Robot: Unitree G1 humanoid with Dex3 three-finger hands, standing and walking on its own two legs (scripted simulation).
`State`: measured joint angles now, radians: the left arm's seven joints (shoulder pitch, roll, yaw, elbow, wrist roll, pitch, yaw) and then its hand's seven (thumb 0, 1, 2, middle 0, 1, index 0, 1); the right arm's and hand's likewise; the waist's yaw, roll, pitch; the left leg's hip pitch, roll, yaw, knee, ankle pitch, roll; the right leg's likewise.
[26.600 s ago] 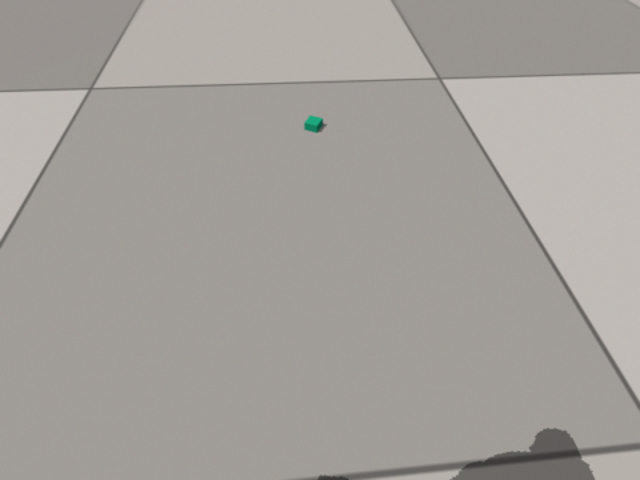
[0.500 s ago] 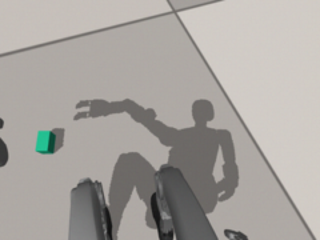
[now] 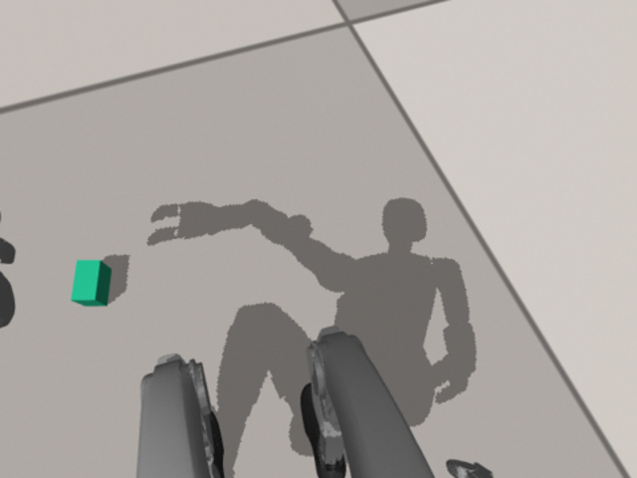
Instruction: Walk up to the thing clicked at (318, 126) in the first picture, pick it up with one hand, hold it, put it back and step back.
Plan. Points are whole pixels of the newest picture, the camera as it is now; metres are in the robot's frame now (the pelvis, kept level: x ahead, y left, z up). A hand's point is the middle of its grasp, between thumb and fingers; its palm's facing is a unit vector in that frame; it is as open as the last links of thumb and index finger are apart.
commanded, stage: approach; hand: left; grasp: from above
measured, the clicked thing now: (92, 283) +0.48 +0.34 -0.49
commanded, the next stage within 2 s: rest palm in 1.34 s
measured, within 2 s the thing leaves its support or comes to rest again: neither
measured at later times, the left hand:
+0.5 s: hand (87, 281) +0.45 +0.30 -0.34, palm faces -0.02 -0.45 -0.89, open 13.1 cm
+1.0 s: hand (110, 263) +0.50 +0.28 -0.40, palm faces +0.11 -0.47 -0.88, open 13.0 cm
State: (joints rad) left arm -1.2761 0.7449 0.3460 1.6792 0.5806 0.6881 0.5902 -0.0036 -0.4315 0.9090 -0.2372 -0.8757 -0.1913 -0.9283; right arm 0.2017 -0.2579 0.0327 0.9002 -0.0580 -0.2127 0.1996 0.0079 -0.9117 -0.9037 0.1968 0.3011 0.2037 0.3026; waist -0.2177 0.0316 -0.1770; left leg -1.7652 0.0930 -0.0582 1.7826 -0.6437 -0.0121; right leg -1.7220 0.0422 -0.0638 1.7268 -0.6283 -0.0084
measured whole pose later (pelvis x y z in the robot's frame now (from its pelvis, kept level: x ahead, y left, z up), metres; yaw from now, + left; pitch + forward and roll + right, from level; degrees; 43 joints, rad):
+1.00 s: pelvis -0.02 +0.00 -0.20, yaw -8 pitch +32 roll -12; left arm -1.44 1.00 0.48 1.69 0.49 0.54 0.87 0.00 -0.36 0.83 -0.31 -0.83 -0.29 -0.86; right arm 0.12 -0.41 0.23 0.79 -0.16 -0.22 0.47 0.00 -0.95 -0.91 0.19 0.30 0.20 0.30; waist -0.41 -0.09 0.20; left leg -2.32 0.06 -0.24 2.46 -0.72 -0.02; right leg -2.22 0.04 -0.20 2.32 -0.68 0.00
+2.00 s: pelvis -0.02 +0.01 -0.21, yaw -9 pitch +31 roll -13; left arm -1.42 1.05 0.41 1.73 0.44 0.53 0.89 0.00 -0.33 0.80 -0.27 -0.85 -0.28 -0.84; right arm 0.11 -0.42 0.29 0.74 -0.14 -0.20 0.50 0.00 -0.95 -0.92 0.19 0.30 0.20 0.30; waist -0.46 -0.08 0.22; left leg -2.35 0.07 -0.26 2.50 -0.72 -0.01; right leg -2.24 0.06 -0.21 2.34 -0.66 0.01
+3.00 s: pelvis -0.02 +0.01 -0.21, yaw -11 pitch +32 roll -15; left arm -1.42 1.16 0.33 1.77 0.47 0.49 0.84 0.00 -0.35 0.84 -0.15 -0.70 -0.27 -0.84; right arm 0.13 -0.43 0.35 0.67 -0.13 -0.23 0.46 0.00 -0.96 -0.92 0.19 0.30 0.20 0.30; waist -0.46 -0.11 0.21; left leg -2.37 0.07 -0.28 2.52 -0.74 -0.01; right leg -2.25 0.06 -0.22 2.34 -0.68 0.02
